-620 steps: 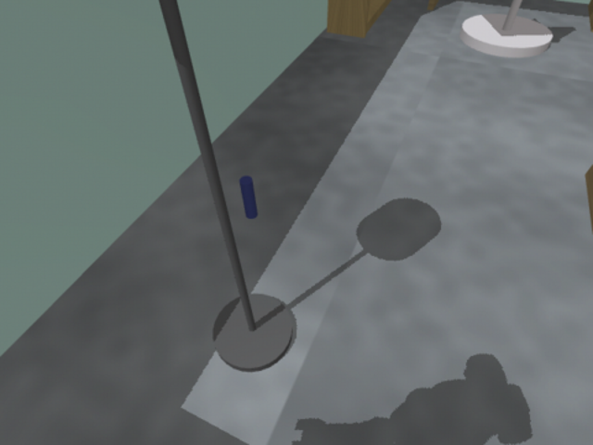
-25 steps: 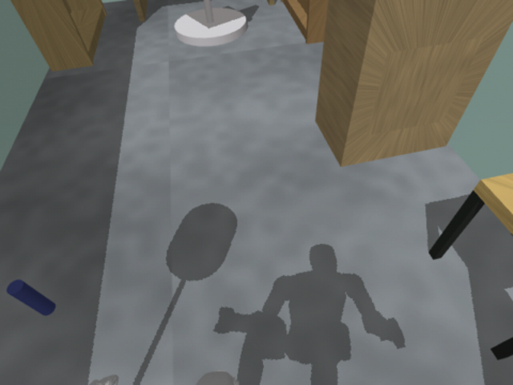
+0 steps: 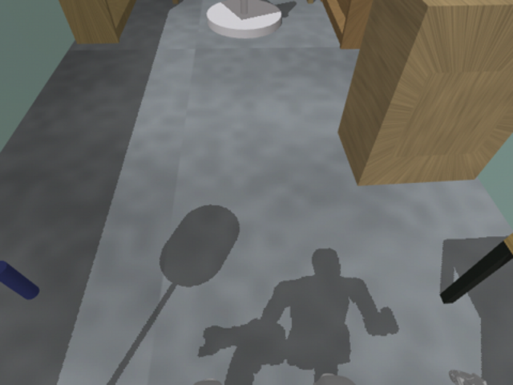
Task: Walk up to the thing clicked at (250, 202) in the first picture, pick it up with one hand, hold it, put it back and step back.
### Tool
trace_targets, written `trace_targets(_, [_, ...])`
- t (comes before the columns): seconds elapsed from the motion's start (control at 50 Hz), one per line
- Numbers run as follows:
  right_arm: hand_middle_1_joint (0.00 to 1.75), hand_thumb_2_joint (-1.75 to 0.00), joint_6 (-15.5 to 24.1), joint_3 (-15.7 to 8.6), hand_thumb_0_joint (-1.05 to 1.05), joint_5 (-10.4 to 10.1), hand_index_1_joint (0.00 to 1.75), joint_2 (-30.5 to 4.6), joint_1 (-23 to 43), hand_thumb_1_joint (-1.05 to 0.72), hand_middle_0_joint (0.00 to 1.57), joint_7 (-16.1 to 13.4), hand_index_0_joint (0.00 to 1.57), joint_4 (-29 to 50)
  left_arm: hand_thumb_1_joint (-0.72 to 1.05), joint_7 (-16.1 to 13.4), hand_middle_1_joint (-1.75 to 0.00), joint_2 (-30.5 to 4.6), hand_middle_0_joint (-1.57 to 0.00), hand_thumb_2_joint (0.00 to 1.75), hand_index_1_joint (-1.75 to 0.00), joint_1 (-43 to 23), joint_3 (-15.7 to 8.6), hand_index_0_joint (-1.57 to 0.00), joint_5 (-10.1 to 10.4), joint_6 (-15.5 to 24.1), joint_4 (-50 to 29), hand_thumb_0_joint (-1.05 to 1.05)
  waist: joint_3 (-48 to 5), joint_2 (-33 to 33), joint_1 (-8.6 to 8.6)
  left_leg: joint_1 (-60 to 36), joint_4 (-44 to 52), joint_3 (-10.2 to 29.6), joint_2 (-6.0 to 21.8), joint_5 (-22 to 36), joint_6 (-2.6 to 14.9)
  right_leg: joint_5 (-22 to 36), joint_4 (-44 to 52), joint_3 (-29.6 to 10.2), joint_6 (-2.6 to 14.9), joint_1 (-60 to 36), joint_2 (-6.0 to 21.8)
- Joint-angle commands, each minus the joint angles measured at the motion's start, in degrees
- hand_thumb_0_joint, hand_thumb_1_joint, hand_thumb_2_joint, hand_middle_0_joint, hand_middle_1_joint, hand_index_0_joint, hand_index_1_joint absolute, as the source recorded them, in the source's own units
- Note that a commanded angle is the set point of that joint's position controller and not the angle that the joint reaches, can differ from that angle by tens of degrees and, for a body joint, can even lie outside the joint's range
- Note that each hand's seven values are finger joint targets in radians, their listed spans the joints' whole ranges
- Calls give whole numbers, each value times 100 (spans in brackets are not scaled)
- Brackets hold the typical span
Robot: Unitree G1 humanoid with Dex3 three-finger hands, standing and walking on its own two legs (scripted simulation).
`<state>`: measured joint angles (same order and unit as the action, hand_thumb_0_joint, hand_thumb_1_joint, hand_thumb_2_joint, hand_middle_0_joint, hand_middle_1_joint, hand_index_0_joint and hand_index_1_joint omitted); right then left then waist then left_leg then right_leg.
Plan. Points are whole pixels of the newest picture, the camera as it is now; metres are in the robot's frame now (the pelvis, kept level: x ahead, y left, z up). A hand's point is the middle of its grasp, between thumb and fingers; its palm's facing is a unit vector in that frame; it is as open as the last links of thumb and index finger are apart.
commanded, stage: walk up
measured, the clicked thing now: (15, 281) +0.57 +0.89 -0.64
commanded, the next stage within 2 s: stand in 1.10 s
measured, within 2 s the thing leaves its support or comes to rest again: neither
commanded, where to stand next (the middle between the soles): +0.10 +0.02 m, yaw +3 degrees
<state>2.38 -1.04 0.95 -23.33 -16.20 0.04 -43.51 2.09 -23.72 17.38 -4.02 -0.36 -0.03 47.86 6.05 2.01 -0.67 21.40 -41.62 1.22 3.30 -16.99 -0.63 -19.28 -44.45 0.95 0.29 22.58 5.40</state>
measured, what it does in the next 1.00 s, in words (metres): steps on the spot: right foot, then left foot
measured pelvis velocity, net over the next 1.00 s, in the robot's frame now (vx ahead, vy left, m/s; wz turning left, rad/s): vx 0.02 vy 0.02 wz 0.11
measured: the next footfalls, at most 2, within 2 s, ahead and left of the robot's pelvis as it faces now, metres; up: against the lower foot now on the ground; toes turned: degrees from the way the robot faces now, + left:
right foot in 0.02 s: +0.10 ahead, -0.12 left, +0.00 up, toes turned +4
left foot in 0.36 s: +0.04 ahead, +0.14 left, +0.00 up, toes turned +7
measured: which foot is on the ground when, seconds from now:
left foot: down 0.00-0.04, up 0.06-0.34, down 0.36-1.00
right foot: up 0.00-0.00, down 0.02-1.00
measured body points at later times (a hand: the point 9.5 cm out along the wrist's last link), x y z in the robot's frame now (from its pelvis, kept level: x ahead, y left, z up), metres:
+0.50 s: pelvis +0.01 +0.02 +0.00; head +0.03 +0.03 +0.45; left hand +0.02 +0.36 -0.11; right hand +0.11 -0.30 -0.11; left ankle +0.00 +0.13 -0.71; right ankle +0.05 -0.14 -0.69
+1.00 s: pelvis +0.02 +0.02 +0.02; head +0.03 +0.03 +0.47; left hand +0.07 +0.33 -0.10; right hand +0.16 -0.27 -0.10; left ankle +0.00 +0.13 -0.71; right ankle +0.06 -0.12 -0.71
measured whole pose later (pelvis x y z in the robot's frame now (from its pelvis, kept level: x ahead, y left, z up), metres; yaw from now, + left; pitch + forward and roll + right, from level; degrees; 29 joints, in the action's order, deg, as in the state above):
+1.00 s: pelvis +0.02 +0.02 +0.02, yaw +6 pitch -3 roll +0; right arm 1.1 0.6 0.0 -20.0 -6.0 1.0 -60.3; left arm 0.5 -22.0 7.0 0.3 0.0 1.6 60.7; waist 3.8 0.6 -1.1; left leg 10.6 -29.8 -0.1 0.2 -16.7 0.2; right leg -12.9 -28.7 1.5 -1.6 13.1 2.6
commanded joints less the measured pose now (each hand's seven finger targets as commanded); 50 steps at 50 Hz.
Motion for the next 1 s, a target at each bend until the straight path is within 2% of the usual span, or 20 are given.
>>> trace_targets(0.0, [30, -90, -227, -397, 0, -86, 30, -816, 428, -90, 20, -83, 20, 578, 90, -298, -30, -1580, -20, 90, -30, 1041, -476, -20, -122, 264, 51, 0, -550, 428, -447, 1306, -1200, 95, -487, -606, 590, 70, 1958, -1013, 268, -1131, 462])
trace_targets(0.02, [30, -90, -296, -370, 0, -68, 30, -700, 196, -90, 20, -115, 20, 564, 90, -328, -30, -2060, -20, 90, -30, 457, -534, -20, -178, 304, -213, 0, -323, 1088, -182, 1482, -1984, 426, -761, -1728, 326, -592, 2853, -3093, 859, -376, 1942])
trace_targets(0.04, [30, -90, -372, -513, 0, -30, 30, -1107, 92, -90, 20, -141, 20, 410, 90, -358, -30, -2201, -20, 90, -30, -170, -538, -20, -161, 296, -390, 0, -108, 787, -66, 1262, -2568, 807, -416, -1742, 260, -1113, 3077, -3322, 1474, 121, 2337])
trace_targets(0.06, [30, -90, -377, -597, 0, -7, 30, -1272, 3, -90, 20, -125, 20, 289, 90, -376, -30, -2193, -20, 90, -30, -460, -523, -20, -154, 294, -441, 0, 68, 861, 37, 1264, -2651, 843, -249, -1616, 269, -1187, 3027, -3281, 1608, 305, 2302])
trace_targets(0.12, [30, -90, -384, -671, 0, -51, 30, -1311, -167, -90, 20, 5, 20, -88, 90, -393, -30, -1734, -20, 90, -30, -421, -424, -20, -144, 332, -270, 0, -66, 935, 35, 1122, -2499, 593, -297, -860, 195, -708, 2361, -1475, 1055, -46, 1239])
trace_targets(0.24, [30, -90, -329, -596, 0, 70, 30, -1128, 382, -90, 20, 142, 20, -12, 90, -390, -30, -1825, -20, 90, -30, 93, -476, -20, -203, 334, -181, 0, -550, 1305, -318, 998, -886, 1, -210, -1456, 114, 584, 1780, -1106, 1259, -1125, 1341])
trace_targets(0.32, [30, -90, -216, -622, 0, 54, 30, -1085, -242, -90, 20, 125, 20, -410, 90, -355, -30, -1632, -20, 90, -30, -413, -326, -20, -72, 219, -330, 0, -946, 731, 127, -714, 884, -491, -575, -238, 172, 1158, 748, -462, 926, -397, 1090])
trace_targets(0.34, [30, -90, -185, -666, 0, 80, 30, -1189, -470, -90, 20, 80, 20, -535, 90, -360, -30, -1376, -20, 90, -30, -387, -212, -20, -45, 190, -337, 0, -1092, 190, 256, -1281, 1311, -186, -542, -107, 239, 930, -9, -181, 665, -29, 893])
trace_targets(0.38, [30, -90, -146, -769, 0, 148, 30, -1998, -98, -90, 20, 33, 20, -274, 90, -398, -30, -927, -20, 90, -30, -496, -72, -20, 50, 128, -379, 0, -782, -1603, 246, -1053, 2363, 3160, 1320, -1037, 1220, -1505, -1108, 255, 69, 1435, -305])
trace_targets(0.4, [30, -90, -162, -789, 0, 66, 30, -2111, 101, -90, 20, 49, 20, -314, 90, -461, -30, -1381, -20, 90, -30, -645, -178, -20, -24, 133, -216, 0, -515, -1375, 306, -255, 2422, 3383, 1616, -1578, 1706, -1794, -1390, -227, 137, 893, -53])
trace_targets(0.42, [30, -90, -179, -716, 0, 63, 30, -1879, 396, -90, 20, 35, 20, -266, 90, -436, -30, -1509, -20, 90, -30, -575, -184, -20, -12, 157, -124, 0, -253, -1100, 157, -44, 2222, 2974, 1430, -1298, 1706, -1662, -1302, -217, 143, 721, 7])
trace_targets(0.46, [30, -90, -134, -524, 0, 81, 30, -1389, 593, -90, 20, -18, 20, -255, 90, -409, -30, -1229, -20, 90, -30, -271, -142, -20, 58, 213, 74, 0, -275, -1014, -20, -658, 1525, 1617, 792, 1129, 1238, -1051, -675, -194, 128, 773, 12])
trace_targets(0.52, [30, -90, -66, -472, 0, -54, 30, -1390, 464, -90, 20, -35, 20, -459, 90, -380, -30, -1022, -20, 90, -30, -182, -77, -20, 69, 294, 237, 0, -677, -1172, -49, -870, 901, 1190, 753, 3350, 1062, -361, 518, 157, 89, -245, -246])
trace_targets(0.58, [30, -90, -116, -324, 0, -175, 30, -1011, 662, -90, 20, -43, 20, -408, 90, -419, -30, -1297, -20, 90, -30, -92, -116, -20, -31, 376, 387, 0, -913, -551, -163, -217, 334, 691, 385, 1996, 551, 1802, 1505, -499, 370, -1478, 77])
trace_targets(0.62, [30, -90, -160, -318, 0, -158, 30, -925, 582, -90, 20, -68, 20, -545, 90, -372, -30, -1639, -20, 90, -30, -549, -124, -20, -40, 366, 354, 0, -785, 100, 54, -149, -81, 137, -262, -303, 301, 1059, 2015, -1821, 1093, -925, 1201])
trace_targets(0.64, [30, -90, -172, -363, 0, -107, 30, -973, 373, -90, 20, -84, 20, -752, 90, -332, -30, -1638, -20, 90, -30, -983, -97, -20, -45, 343, 263, 0, -632, 349, 252, -644, 46, 93, -223, -965, 300, 568, 2027, -1872, 1193, -306, 1318])
trace_targets(0.68, [30, -90, -98, -384, 0, -62, 30, -1152, 333, -90, 20, -47, 20, -918, 90, -276, -30, -1228, -20, 90, -30, -1156, 53, -20, -32, 279, 237, 0, -539, -28, 319, -1013, 1319, 715, 82, -559, 449, 301, 1691, -952, 576, 5, 611])
trace_targets(0.72, [30, -90, -40, -363, 0, -59, 30, -1285, 861, -90, 20, 0, 20, -889, 90, -257, -30, -1060, -20, 90, -30, -987, 101, -20, -6, 262, 429, 0, -471, -317, 38, -504, 1892, 1505, 685, -589, 739, 106, 1202, -243, 192, -383, -160])
trace_targets(0.86, [30, -90, 17, -186, 0, -67, 30, -1080, 1138, -90, 20, -18, 20, -1209, 90, -257, -30, -1047, -20, 90, -30, -1064, 139, -20, 82, 340, 804, 0, -841, -483, -9, -850, 1764, 602, 305, 1185, 344, 1844, 1696, -483, 288, -1313, 190])
trace_targets(0.98, [30, -90, -31, -181, 0, -94, 30, -1004, 1356, -90, 20, -19, 20, -1416, 90, -250, -30, -1001, -20, 90, -30, -1292, 205, -20, 61, 289, 1050, 0, -842, -334, 2, -1085, 2075, 493, 322, 1104, 313, 1778, 2102, -464, 171, -1461, 190])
